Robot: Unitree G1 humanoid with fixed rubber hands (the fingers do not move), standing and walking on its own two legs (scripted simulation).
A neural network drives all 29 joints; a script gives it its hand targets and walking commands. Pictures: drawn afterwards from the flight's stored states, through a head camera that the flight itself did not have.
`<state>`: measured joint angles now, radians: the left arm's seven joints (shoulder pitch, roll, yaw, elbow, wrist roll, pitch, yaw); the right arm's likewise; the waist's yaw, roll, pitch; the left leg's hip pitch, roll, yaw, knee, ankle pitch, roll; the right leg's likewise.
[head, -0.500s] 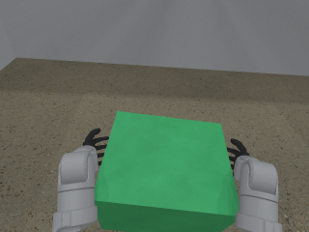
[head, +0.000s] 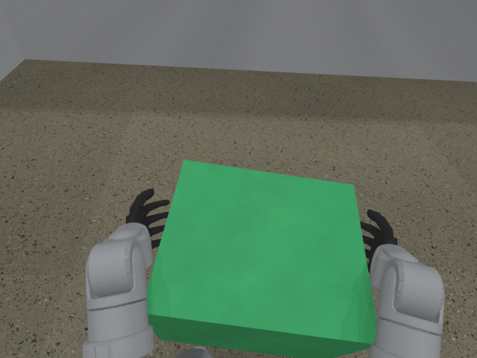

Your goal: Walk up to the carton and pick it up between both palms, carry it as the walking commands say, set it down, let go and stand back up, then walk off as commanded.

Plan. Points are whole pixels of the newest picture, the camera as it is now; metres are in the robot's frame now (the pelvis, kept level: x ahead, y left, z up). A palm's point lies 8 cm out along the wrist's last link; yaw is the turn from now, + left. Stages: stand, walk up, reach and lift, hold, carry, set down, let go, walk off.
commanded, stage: carry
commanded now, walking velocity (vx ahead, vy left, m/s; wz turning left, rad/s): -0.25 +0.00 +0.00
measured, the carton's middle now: (255, 263) +0.27 -0.02 +0.01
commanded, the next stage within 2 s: none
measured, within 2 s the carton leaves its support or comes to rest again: neither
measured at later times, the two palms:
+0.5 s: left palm out of the picture +0.05 +0.22 +0.07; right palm out of the picture +0.06 -0.15 +0.08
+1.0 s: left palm out of the picture -0.22 +0.29 +0.09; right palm out of the picture -0.21 -0.09 +0.08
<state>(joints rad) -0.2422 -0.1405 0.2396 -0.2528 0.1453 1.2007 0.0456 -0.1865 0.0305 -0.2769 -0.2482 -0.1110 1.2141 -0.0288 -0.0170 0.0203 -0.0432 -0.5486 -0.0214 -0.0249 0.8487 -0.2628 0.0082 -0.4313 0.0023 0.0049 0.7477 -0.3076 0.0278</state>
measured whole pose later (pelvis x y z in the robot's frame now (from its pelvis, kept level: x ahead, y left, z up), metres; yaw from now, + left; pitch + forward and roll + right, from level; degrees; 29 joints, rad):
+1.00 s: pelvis -0.48 +0.09 +0.00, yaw +0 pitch -5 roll -4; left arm -0.21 -0.11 0.21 -0.29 0.14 1.20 0.04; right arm -0.20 0.04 -0.27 -0.26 -0.11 1.21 -0.03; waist 0.06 0.07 0.04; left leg -0.70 -0.03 0.04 0.90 -0.31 -0.12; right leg -0.31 0.00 -0.10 0.75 -0.35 0.02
